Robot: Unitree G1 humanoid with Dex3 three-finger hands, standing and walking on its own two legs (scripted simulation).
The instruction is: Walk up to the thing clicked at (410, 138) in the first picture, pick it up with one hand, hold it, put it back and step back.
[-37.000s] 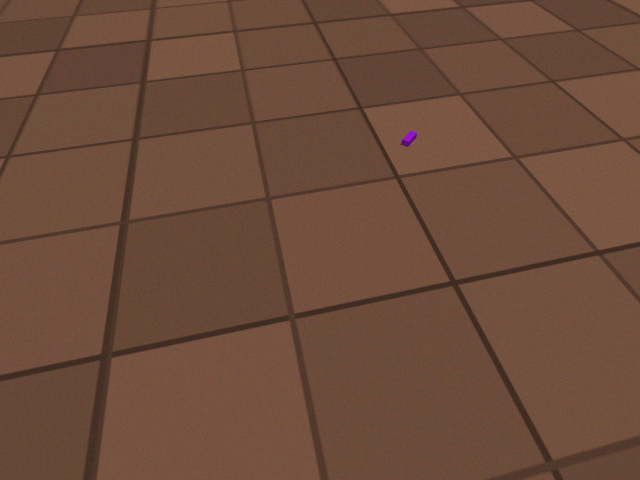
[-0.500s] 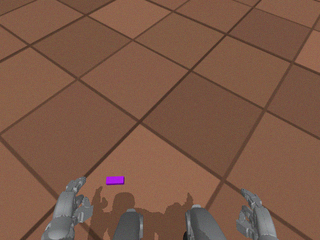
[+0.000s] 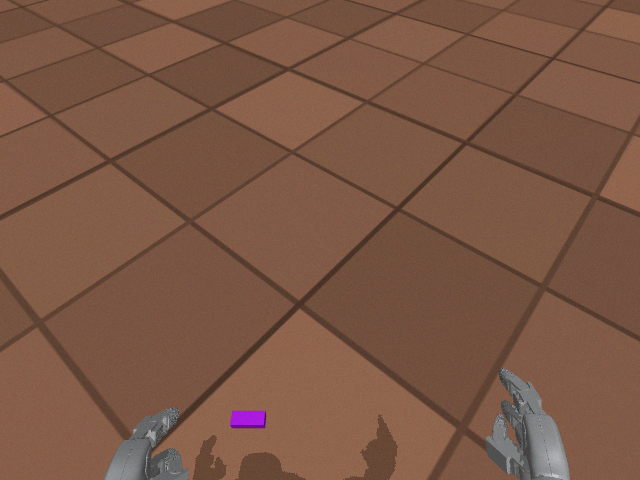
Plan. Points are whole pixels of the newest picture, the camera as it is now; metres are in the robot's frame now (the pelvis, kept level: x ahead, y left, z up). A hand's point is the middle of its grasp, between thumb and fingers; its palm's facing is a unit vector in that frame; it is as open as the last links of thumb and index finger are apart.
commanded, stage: home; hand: left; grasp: from above
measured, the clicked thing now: (248, 419) +0.42 +0.23 -0.70
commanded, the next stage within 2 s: stand in 1.76 s
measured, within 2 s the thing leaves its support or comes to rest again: neither
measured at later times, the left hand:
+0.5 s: hand (185, 476) +0.16 +0.18 -0.05, palm faces +0.03 -0.98 -0.20, open 7.4 cm
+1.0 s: hand (184, 478) +0.16 +0.18 -0.05, palm faces +0.03 -0.98 -0.21, open 7.4 cm
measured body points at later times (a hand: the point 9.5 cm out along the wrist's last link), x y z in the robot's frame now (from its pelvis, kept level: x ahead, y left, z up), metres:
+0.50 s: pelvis +0.00 +0.00 +0.00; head +0.02 +0.01 +0.45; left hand +0.16 +0.23 -0.03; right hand +0.15 -0.25 -0.07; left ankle +0.00 +0.13 -0.68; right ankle +0.01 -0.14 -0.68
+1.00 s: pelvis +0.00 +0.00 +0.00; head +0.02 +0.00 +0.45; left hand +0.15 +0.23 -0.03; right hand +0.16 -0.24 -0.06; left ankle +0.00 +0.13 -0.68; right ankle +0.01 -0.14 -0.68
